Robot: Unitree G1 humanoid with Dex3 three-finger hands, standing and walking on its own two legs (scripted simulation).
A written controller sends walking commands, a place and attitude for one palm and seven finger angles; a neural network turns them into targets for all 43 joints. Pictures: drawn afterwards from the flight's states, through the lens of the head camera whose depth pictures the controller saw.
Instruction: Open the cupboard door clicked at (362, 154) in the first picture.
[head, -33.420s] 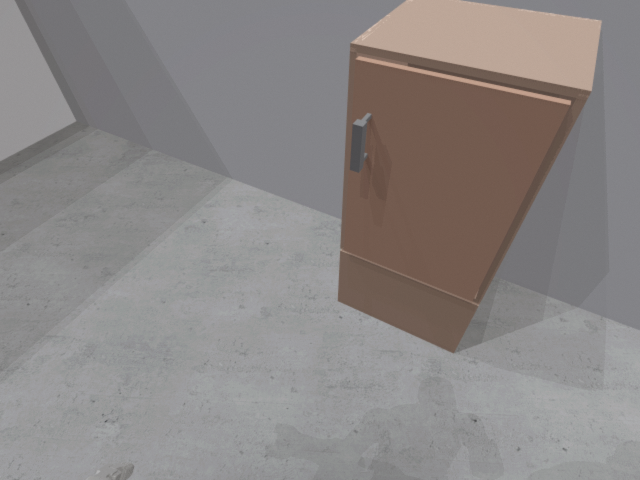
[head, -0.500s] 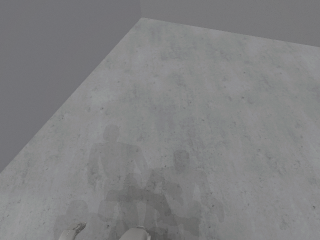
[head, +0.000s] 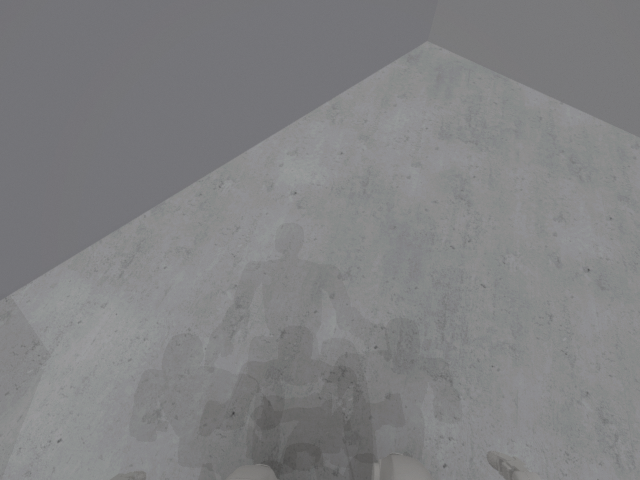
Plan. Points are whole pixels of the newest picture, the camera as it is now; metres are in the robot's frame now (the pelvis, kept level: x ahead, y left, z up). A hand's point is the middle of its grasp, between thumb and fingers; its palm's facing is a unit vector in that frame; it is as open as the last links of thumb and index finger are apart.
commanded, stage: turn to face it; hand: left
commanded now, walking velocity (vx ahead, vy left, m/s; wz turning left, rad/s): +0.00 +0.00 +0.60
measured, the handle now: out of the picture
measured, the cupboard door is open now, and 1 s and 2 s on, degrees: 45 45 45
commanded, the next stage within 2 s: none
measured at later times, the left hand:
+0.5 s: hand out of the picture +0.02 +0.17 -0.18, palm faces +0.33 -0.92 -0.21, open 7.4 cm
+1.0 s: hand out of the picture +0.00 +0.12 -0.15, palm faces +0.57 -0.78 -0.26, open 7.4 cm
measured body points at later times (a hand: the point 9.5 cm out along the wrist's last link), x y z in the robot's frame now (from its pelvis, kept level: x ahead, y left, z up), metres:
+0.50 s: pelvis +0.02 -0.03 -0.01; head +0.07 +0.01 +0.44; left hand +0.00 +0.22 -0.16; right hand +0.21 -0.25 -0.13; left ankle -0.01 +0.07 -0.73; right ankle +0.03 -0.17 -0.70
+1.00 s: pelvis +0.05 -0.08 +0.01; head +0.10 -0.06 +0.46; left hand -0.03 +0.17 -0.12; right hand +0.28 -0.25 -0.13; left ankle -0.04 +0.02 -0.67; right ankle +0.10 -0.18 -0.73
